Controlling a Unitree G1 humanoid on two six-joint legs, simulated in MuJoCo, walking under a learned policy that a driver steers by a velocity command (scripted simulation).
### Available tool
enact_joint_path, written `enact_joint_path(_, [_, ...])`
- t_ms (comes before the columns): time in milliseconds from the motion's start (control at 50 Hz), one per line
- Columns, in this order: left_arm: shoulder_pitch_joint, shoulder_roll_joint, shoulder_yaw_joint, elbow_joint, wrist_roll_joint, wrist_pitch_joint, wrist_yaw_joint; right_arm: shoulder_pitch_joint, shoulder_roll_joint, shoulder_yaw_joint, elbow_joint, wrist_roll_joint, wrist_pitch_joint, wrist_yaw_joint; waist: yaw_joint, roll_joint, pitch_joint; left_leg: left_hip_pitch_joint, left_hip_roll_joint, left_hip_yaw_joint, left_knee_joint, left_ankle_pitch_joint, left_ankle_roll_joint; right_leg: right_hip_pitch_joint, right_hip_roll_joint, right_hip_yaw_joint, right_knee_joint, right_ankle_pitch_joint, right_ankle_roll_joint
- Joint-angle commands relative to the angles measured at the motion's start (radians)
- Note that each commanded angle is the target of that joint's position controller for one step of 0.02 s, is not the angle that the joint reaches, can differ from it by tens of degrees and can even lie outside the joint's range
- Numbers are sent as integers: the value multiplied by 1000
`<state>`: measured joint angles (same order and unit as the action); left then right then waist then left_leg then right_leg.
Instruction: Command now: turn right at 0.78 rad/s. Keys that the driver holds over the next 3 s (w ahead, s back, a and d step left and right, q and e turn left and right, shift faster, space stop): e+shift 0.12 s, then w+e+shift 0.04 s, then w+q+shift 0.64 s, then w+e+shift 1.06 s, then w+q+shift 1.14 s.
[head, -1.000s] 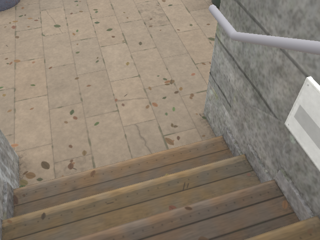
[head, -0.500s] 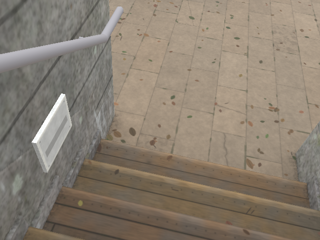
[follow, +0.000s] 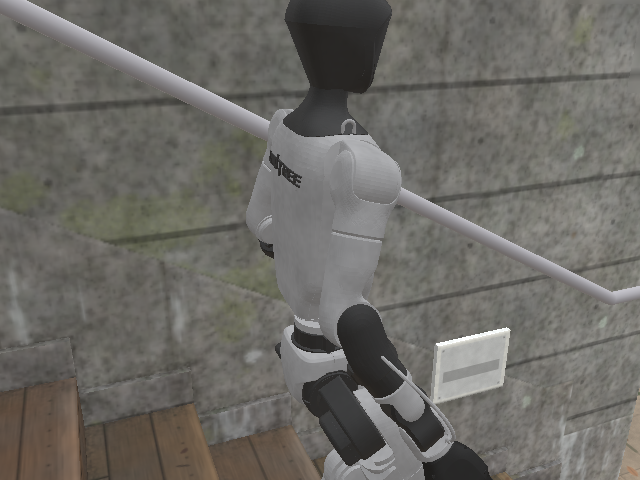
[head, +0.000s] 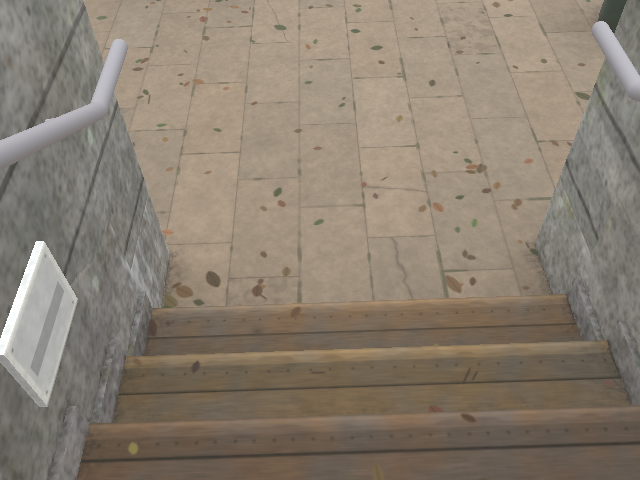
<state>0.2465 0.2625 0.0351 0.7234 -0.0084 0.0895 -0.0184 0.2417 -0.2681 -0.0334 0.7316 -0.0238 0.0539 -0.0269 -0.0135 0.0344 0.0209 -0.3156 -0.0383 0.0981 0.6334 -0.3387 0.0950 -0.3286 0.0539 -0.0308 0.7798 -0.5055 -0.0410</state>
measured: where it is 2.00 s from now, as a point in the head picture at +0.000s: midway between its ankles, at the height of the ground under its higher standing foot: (293, 292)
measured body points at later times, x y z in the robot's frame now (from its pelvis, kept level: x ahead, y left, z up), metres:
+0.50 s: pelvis +0.10 -0.01 -0.02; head +0.08 -0.02 +0.43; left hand +0.19 +0.26 -0.13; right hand +0.13 -0.31 -0.14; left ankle +0.27 +0.15 -0.68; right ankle -0.03 -0.08 -0.72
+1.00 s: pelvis +0.47 +0.11 -0.21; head +0.48 +0.12 +0.24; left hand +0.50 +0.39 -0.34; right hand +0.51 -0.15 -0.34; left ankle +0.31 +0.13 -0.89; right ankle +0.70 +0.01 -0.89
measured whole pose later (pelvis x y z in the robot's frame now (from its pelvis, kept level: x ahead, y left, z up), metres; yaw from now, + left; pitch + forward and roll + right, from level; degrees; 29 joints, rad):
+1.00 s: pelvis +0.47 +0.11 -0.21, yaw +12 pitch +0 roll +1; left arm 0.24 0.27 0.03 0.87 0.04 -0.07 -0.03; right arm 0.44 -0.22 -0.05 0.97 0.01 -0.09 -0.02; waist 0.01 -0.04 0.01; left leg -0.11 -0.18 -0.03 0.79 -0.66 0.14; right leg -0.69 -0.06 0.03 0.73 0.42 -0.02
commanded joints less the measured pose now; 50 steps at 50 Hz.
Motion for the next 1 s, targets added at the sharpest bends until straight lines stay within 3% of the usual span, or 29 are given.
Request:
enact_joint_path(20, [79,55,18,-57,0,-22,2,-31,-144,-43,-69,3,-11,2,61,10,-125,5,244,-178,37,303,55,172,16,28,-311,156,-56])
enact_joint_path(40, [137,150,42,-56,14,-37,4,-30,-116,-41,-91,-2,-12,4,73,-184,-114,-286,130,-67,303,-55,-37,382,-188,387,-444,219,-122])
enact_joint_path(60, [209,303,82,-59,-4,-36,-3,-172,-89,-24,-197,-21,-15,1,123,-298,-38,-654,-73,-64,420,-436,-108,445,-427,792,-459,590,-289])
enact_joint_path(80, [227,292,86,-53,8,-38,8,-187,-100,-21,-195,-22,-26,-3,127,-182,-28,-669,-19,-205,516,-393,-120,431,-415,777,-442,676,-346])
enact_joint_path(120, [84,204,65,-79,6,-27,31,-144,-113,-22,-173,-12,-31,-3,31,-86,2,-622,27,-194,586,-158,-146,312,-293,556,-396,705,-287])
enact_joint_path(160, [41,182,64,-108,7,-28,27,-89,-128,-20,-132,-53,-20,14,17,-71,-66,-542,32,-167,652,9,-170,218,-167,491,-432,348,-235])
enact_joint_path(200, [24,164,54,-116,8,-36,14,-32,-113,-14,-94,-53,-17,32,-6,-82,-73,-474,40,-122,656,138,-165,114,-122,446,-486,44,-213])
enact_joint_path(240, [70,162,52,-74,12,-58,4,43,-106,-16,-45,-46,-26,50,-22,-106,-38,-446,60,-116,672,227,-149,63,-124,453,-503,4,-197])
enact_joint_path(300, [110,167,49,-59,16,-90,-6,-38,-119,-26,-63,-32,-30,48,25,-143,55,-541,83,-153,593,298,-131,101,-158,455,-509,-37,-189])
enact_joint_path(380, [209,179,54,14,37,-149,19,-78,-150,-65,-34,4,-50,41,72,-146,101,-688,-4,-413,399,458,-101,289,-214,395,-380,18,-152])
enact_joint_path(420, [189,170,51,29,39,-175,30,-55,-151,-76,-13,0,-65,41,60,-142,76,-705,-18,-441,376,526,-99,326,-235,370,-296,97,-132])
enact_joint_path(520, [152,127,22,47,50,-199,31,-132,-78,-60,-19,-17,-90,101,69,-86,83,-334,-15,-271,177,835,-63,-55,-199,231,-180,-85,-112])
enact_joint_path(640, [269,174,41,136,64,-186,61,-266,-65,-37,-69,-6,-90,93,147,-126,245,-423,90,-145,-37,431,7,171,-298,242,-75,265,-145])
enact_joint_path(660, [232,152,29,144,69,-179,67,-187,-71,-35,-40,-19,-84,81,117,-116,222,-281,99,-71,-139,427,41,143,-277,149,33,424,-132])
enact_joint_path(680, [221,175,33,157,77,-171,71,-19,-87,-49,12,-1,-76,72,34,-126,104,-77,87,-62,-148,341,61,169,-282,105,186,664,-137])
enact_joint_path(700, [230,174,25,166,70,-168,69,124,-117,-61,69,-17,-76,63,-20,-89,37,84,-8,48,-122,258,74,162,-259,43,424,948,-123])
enact_joint_path(720, [213,160,23,168,74,-165,69,336,-153,-81,140,-23,-76,59,-124,-16,-43,432,11,-73,-166,220,130,-89,-241,22,827,814,-97])
enact_joint_path(740, [115,61,0,158,100,-175,53,400,-199,-95,162,-4,-63,63,-178,155,-30,625,70,-163,30,260,186,-509,-73,-84,1331,-152,-63])
enact_joint_path(760, [159,28,-18,51,86,-191,45,358,-220,-76,139,26,-66,61,-72,224,-129,766,193,-435,214,724,212,-760,-83,34,1374,-245,-15])
enact_joint_path(780, [30,119,-2,-30,52,-196,40,440,-288,-109,146,44,-60,47,-183,241,-297,926,341,-772,-91,438,398,-901,-20,61,1212,-164,51])
enact_joint_path(800, [-33,167,9,-9,65,-197,44,402,-253,-103,155,43,-58,27,-143,17,-170,746,330,-788,-221,75,357,-864,-129,118,923,-105,53])
enact_joint_path(820, [-9,176,14,42,81,-179,37,285,-192,-88,148,21,-56,23,-74,-37,-59,557,287,-725,-209,-67,315,-806,-142,94,902,-119,37])
enact_joint_path(860, [9,160,20,79,76,-154,8,177,-94,-40,145,17,-94,8,40,-102,119,34,203,-518,-182,193,239,-507,-205,119,381,201,90])
enact_joint_path(880, [0,137,17,77,95,-140,1,142,-141,-49,147,20,-105,3,47,-17,127,-97,152,-454,-224,316,220,-343,-177,58,263,286,100])
enact_joint_path(900, [121,111,18,142,91,-132,7,176,-201,-75,160,-14,-131,14,60,54,40,-44,184,-436,-169,528,215,-298,-145,25,347,428,78])
enact_joint_path(920, [62,136,25,125,64,-147,9,177,-128,-66,177,13,-159,8,50,-10,25,-13,106,-339,-98,447,149,-316,-168,84,145,691,57])
enact_joint_path(940, [39,105,17,128,53,-163,-3,120,-70,-52,175,39,-175,7,74,-33,14,-165,8,-189,-53,204,85,-107,-130,28,-122,1000,35])
enact_joint_path(980, [-1,27,0,135,34,-166,-18,117,-53,-34,180,44,-177,-3,29,11,8,-310,-3,-154,-25,152,19,147,-30,-35,-98,1181,8])
enact_joint_path(1000, [54,42,13,161,21,-163,-16,104,-62,-33,183,26,-165,-8,37,72,-15,-309,24,-149,41,155,10,197,-6,-21,-14,1173,-6])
